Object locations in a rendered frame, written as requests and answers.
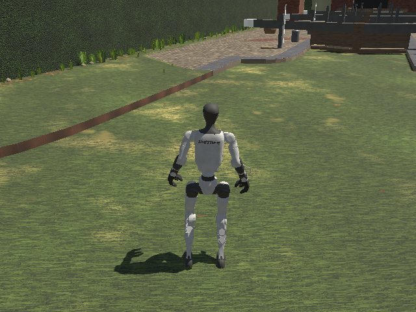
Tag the robot right hand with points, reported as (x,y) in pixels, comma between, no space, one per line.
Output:
(241,184)

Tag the robot left hand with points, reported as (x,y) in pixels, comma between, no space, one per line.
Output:
(177,177)

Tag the robot right forearm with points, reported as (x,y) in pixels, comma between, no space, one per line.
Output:
(241,172)

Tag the right robot shin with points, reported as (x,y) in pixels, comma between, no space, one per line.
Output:
(221,238)

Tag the robot left forearm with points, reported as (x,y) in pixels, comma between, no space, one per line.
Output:
(175,168)

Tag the robot left thigh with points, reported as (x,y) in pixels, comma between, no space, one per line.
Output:
(191,194)

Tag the right robot upper arm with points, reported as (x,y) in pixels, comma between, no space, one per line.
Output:
(233,149)

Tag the left robot upper arm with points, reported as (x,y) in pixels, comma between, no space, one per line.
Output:
(185,145)

